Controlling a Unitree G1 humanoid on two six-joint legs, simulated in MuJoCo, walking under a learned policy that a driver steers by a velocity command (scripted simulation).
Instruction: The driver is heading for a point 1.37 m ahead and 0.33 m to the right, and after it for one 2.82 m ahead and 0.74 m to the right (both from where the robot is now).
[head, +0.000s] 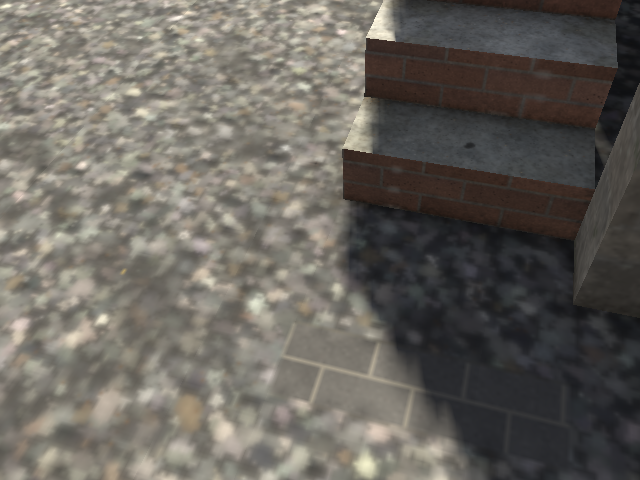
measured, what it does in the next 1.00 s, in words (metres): walks ahead: left foot, then right foot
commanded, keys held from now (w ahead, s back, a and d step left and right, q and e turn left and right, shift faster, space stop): w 0.46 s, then w+e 0.54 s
